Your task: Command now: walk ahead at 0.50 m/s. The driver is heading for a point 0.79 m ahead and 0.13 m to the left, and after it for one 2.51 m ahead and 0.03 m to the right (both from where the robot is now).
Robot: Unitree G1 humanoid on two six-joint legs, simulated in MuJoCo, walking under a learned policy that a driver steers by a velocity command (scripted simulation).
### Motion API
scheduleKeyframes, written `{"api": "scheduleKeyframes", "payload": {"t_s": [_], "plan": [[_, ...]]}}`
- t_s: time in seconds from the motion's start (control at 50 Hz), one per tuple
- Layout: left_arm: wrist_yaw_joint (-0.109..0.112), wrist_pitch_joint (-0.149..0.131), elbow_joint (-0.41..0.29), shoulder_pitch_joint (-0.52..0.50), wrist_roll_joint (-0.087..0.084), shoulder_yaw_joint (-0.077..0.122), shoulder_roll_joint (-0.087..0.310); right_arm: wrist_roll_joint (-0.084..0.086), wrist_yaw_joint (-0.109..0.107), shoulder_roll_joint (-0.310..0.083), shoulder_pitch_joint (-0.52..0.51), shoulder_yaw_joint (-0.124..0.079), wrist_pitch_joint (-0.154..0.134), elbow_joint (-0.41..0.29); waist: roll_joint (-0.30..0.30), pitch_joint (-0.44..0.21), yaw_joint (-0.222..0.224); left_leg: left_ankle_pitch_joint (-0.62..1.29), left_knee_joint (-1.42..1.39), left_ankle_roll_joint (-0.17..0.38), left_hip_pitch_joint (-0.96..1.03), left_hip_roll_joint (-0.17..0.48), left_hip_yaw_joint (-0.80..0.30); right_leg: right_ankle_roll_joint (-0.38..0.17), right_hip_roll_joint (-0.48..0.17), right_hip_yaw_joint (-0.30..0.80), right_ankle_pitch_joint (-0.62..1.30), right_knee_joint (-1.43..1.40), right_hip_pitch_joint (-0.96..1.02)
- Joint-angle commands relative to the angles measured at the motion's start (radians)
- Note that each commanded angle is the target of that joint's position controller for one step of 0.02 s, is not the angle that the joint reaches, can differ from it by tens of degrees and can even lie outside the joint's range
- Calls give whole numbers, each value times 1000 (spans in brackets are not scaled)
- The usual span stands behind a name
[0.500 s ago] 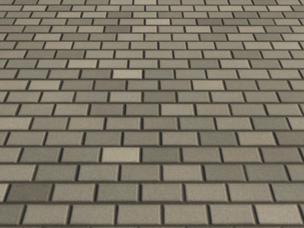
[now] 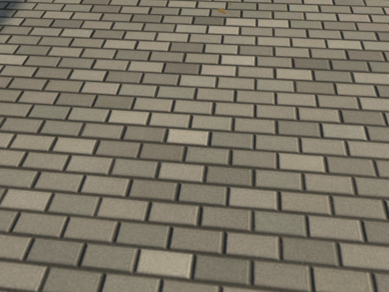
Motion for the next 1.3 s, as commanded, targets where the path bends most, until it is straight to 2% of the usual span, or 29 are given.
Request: {"api": "scheduleKeyframes", "payload": {"t_s": [0.02, 0.1, 0.16, 0.2, 0.22, 0.24, 0.26, 0.28, 0.3, 0.32, 0.36, 0.4, 0.46, 0.58, 0.7, 0.76, 0.8, 0.82, 0.84, 0.86, 0.88, 0.9, 0.94, 0.98, 1.08, 1.18, 1.24, 1.28, 1.3], "plan": [[12, -9, -33, 17, -8, 32, 161, 4, 8, -29, -103, 0, -13, -70, -101, 68, -1, 99, -131, -4, -1, -23, 30, -127, -259, 126, 201, -95, -15], [16, 7, 5, 72, -13, 37, 167, 13, 30, -31, -200, 6, -22, -109, -105, 106, 24, 46, -225, 15, -26, -40, 36, -125, -307, 127, 214, -51, 101], [22, 19, 14, 55, -18, 47, 183, 15, 46, -54, -186, 1, -33, -120, -122, 89, -9, -54, -269, 52, 44, -61, 48, -105, -338, 129, 332, 21, 160], [24, 28, 5, 9, -18, 49, 193, 11, 43, -102, -27, -26, -36, -77, -141, -9, -102, -82, -293, 87, 296, -126, 103, -75, -302, 90, 633, 195, 138], [23, 31, -5, -1, -11, 39, 168, 9, 35, -154, 154, -52, -35, -20, -117, -119, -177, -59, -279, 120, 556, -118, 87, -44, -245, 51, 642, 406, 36], [24, 28, -30, 20, 12, 22, 131, -3, 23, -239, 334, -72, -30, 13, 49, -273, -213, -63, -273, 187, 865, 103, -188, -6, -164, 4, 265, 756, -201], [10, 2, -22, 142, -5, -12, -1, -8, 34, -262, 349, -70, -30, 26, 293, -380, -135, -265, -439, 338, 1119, 277, -665, 38, 9, 97, -398, 1039, -561], [6, -20, -19, 61, -31, 13, 118, 4, 35, -168, 305, -46, -33, 16, 163, -295, -163, -359, -488, 290, 1052, 238, -645, 18, -53, 196, -392, 1143, -668], [5, -33, -49, -34, -46, 25, 161, 6, 32, -125, 216, -33, -36, -2, 108, -164, -148, -304, -502, 243, 911, 207, -486, 0, -104, 167, -293, 1135, -710], [13, -33, -56, -79, -40, 27, 156, 0, 33, -105, 135, -24, -38, -19, 11, -98, -111, -193, -528, 220, 758, 171, -372, 2, -160, 141, -192, 1085, -657], [21, -11, -55, -74, -20, 37, 129, -19, 39, -58, 85, -10, -42, -17, 22, -44, -53, -78, -586, 201, 582, 109, -236, 7, -211, 141, -103, 994, -551], [23, 10, -50, -52, -19, 36, 91, -15, 37, -64, 114, -12, -46, 4, 30, -26, -36, -27, -628, 212, 529, 90, -175, 17, -221, 127, -80, 938, -524], [27, 21, -86, -152, -8, 41, 97, -13, 17, -108, 166, -21, -44, 27, 4, 23, -48, 42, -663, 220, 538, 91, -126, 46, -230, 118, 38, 806, -626], [9, 11, -143, -350, -9, 29, 68, -2, -2, -115, 259, -16, -30, 62, 10, 63, -105, 48, -678, 172, 596, 49, -29, 56, -186, 74, 289, 484, -632], [-26, -5, -204, -498, -21, 15, 71, 5, -9, -129, 346, -24, -4, 113, 16, 108, -141, 100, -602, 172, 784, 120, -34, 28, -152, 58, 196, 338, -670], [-35, -13, -193, -413, -22, 31, 116, 8, -14, -153, 306, -34, 7, 109, 52, 47, -73, 376, -486, 144, 815, 131, -22, -15, -100, 21, 98, 303, -494], [-24, -13, -102, -109, -13, 75, 201, 4, -13, -127, 265, -23, 12, 90, 33, -140, 71, 494, -140, 94, 662, 43, 44, -80, -94, 28, 149, 306, -39], [-14, -11, -76, 52, 11, 98, 298, -8, -5, -38, 350, 5, 0, 70, -148, -312, 69, 93, 255, 32, 280, -79, 86, -207, -364, 400, 104, 312, 390], [-15, -5, -65, 78, -1, 84, 261, 7, 3, 10, 389, 24, -23, 89, -302, -423, 59, -571, 494, 13, 63, -197, -23, -292, -501, 769, -19, 146, 520], [-13, -7, -75, 13, -7, 62, 193, 37, 6, -100, 304, -7, -40, 75, -217, -294, 69, -555, 585, 36, -32, -134, -107, -233, -464, 671, -92, 117, 409], [-8, -8, -95, -76, -5, 50, 156, 51, 4, -124, 222, -14, -45, 48, -168, -168, 44, -468, 567, 48, -50, -78, -74, -187, -433, 509, -65, 92, 250], [-12, -13, -99, -148, 0, 39, 124, 43, -4, -110, 183, -17, -39, 43, -100, -82, 8, -386, 498, 47, -8, -34, -56, -158, -391, 394, -17, 45, 89], [-17, -25, -92, -207, 14, 28, 82, 29, -12, -72, 223, -27, -6, 58, -134, -21, -55, -301, 408, 46, 106, 11, -66, -118, -331, 249, 28, -26, -78], [-14, -31, -72, -192, 16, 33, 94, 31, -13, -32, 245, -27, 19, 63, -127, 8, -73, -263, 380, 40, 118, 16, -65, -123, -320, 166, 85, -68, -136], [18, -27, -55, -175, 28, 41, 134, 11, -8, -41, 125, -39, 25, 8, -97, 65, -75, -30, 156, 12, 13, -12, -72, -103, -298, -13, 366, -68, -112], [54, 6, -47, -137, 7, 47, 177, -6, 29, -4, -31, -17, 27, -76, -95, 56, -26, 86, -99, 5, 107, -50, 70, -78, -294, -137, 564, 19, -55], [62, 35, -49, -142, -15, 60, 208, -5, 47, -41, -29, -28, 37, -117, -120, 29, -43, -54, -151, 35, 117, -80, 94, -65, -339, -135, 675, 131, 61], [67, 49, -58, -161, -28, 67, 218, -8, 54, -82, 58, -46, 35, -114, -131, -24, -93, -135, -200, 71, 241, -132, 118, -43, -337, -124, 808, 290, 79], [63, 54, -57, -163, -28, 62, 205, -8, 50, -118, 162, -65, 26, -88, -93, -76, -150, -20, -321, 100, 389, -167, 116, -10, -290, -136, 751, 449, 61]]}}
